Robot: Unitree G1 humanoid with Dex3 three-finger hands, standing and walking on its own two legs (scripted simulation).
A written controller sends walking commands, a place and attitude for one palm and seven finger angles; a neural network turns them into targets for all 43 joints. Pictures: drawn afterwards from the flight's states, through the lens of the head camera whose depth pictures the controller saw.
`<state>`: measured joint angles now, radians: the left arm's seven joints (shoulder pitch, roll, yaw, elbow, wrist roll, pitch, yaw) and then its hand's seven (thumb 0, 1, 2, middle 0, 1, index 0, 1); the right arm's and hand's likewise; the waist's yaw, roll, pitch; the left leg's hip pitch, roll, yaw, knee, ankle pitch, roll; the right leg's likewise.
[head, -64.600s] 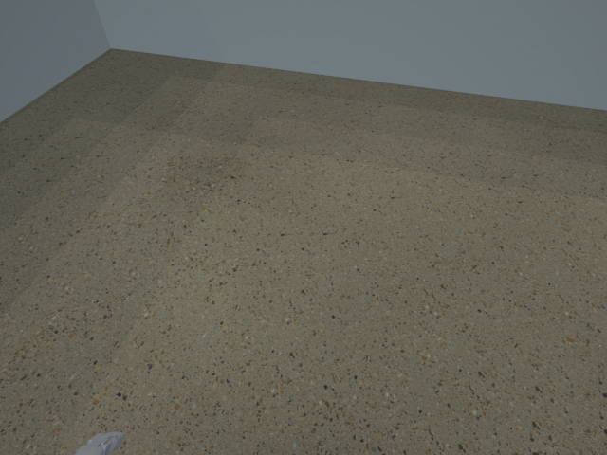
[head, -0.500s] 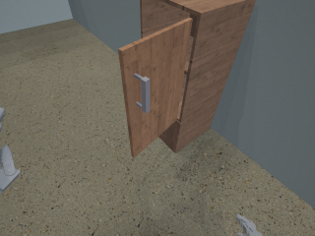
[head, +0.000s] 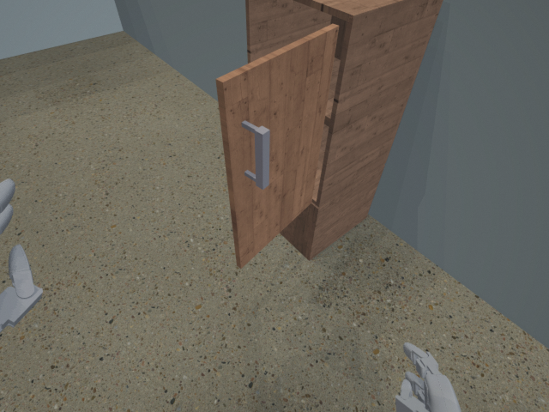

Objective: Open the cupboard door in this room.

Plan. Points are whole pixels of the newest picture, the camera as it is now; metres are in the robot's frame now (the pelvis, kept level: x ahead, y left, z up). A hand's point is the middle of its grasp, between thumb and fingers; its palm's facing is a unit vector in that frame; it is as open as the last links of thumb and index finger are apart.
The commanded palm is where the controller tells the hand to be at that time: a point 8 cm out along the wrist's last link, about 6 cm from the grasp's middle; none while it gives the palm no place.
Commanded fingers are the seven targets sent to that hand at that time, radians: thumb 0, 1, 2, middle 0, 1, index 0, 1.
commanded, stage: stop stepping back and stand still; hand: left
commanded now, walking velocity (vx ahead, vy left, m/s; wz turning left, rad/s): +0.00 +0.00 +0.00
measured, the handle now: (255, 155) +0.59 +0.08 +0.03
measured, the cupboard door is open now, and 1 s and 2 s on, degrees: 100 100 100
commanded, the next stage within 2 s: let the arm hang, fingers relaxed in 0.36 s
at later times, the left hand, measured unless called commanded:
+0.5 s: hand (40, 314) +0.19 +0.28 +0.12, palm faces +0.35 -0.80 -0.49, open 7.4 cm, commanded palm none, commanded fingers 0.00 0.90 0.90 -0.20 -0.30 -0.20 -0.30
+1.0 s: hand out of the picture -0.06 +0.18 -0.17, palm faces +0.06 -0.97 -0.24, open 7.2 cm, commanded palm none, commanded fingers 0.00 0.90 0.90 -0.20 -0.30 -0.20 -0.30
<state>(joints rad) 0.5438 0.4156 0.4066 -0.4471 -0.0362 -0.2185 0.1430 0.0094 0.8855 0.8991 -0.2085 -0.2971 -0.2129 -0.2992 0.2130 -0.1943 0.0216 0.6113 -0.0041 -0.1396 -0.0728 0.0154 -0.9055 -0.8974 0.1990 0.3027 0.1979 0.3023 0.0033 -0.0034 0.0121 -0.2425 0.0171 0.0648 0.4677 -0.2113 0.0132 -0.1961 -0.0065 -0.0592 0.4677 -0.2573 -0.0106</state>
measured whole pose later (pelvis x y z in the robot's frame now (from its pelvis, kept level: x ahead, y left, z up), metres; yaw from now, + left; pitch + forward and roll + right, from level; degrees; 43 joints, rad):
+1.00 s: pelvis -0.02 -0.01 +0.00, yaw +3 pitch -1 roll -1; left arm 0.32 0.21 0.00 1.10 0.01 0.02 0.01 0.00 0.93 0.90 -0.20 -0.30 -0.20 -0.30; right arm 0.29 -0.19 0.00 1.08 -0.02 0.04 -0.02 0.01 -0.91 -0.90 0.20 0.30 0.20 0.30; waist 0.00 0.03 0.06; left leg -0.28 0.02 0.01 0.47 -0.17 0.00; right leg -0.21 0.00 -0.11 0.45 -0.22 -0.04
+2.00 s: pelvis +0.02 -0.02 +0.00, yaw +2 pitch -1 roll +0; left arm 0.27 0.14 0.01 1.16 0.00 -0.01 0.03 0.00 0.90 0.90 -0.20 -0.29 -0.20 -0.30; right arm 0.25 -0.15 0.00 1.14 -0.02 0.02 -0.04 0.01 -0.91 -0.90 0.20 0.30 0.19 0.30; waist 0.00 0.02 0.05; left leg -0.18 0.03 0.03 0.39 -0.19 -0.02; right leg -0.12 0.01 -0.10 0.39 -0.25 -0.05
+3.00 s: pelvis +0.03 -0.03 +0.01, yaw +1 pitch -1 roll +0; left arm 0.27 0.14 0.01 1.15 0.00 -0.02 0.03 0.00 0.90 0.90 -0.20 -0.29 -0.20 -0.30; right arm 0.26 -0.15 0.00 1.15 -0.02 0.01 -0.04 0.01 -0.91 -0.90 0.20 0.30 0.19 0.30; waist 0.00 0.02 0.05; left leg -0.15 0.04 0.03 0.37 -0.20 -0.03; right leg -0.10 0.02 -0.09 0.37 -0.26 -0.05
